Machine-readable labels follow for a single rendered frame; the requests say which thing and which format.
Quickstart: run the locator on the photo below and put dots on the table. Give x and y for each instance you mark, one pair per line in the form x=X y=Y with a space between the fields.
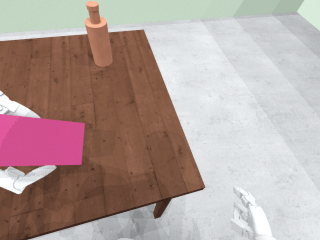
x=135 y=152

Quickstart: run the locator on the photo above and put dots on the sponge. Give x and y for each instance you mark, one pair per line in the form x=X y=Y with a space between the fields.
x=30 y=141

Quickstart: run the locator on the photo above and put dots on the right robot hand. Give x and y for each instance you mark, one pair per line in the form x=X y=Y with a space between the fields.
x=253 y=221

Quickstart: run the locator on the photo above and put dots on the left robot hand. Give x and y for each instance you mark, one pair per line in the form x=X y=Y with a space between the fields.
x=13 y=179

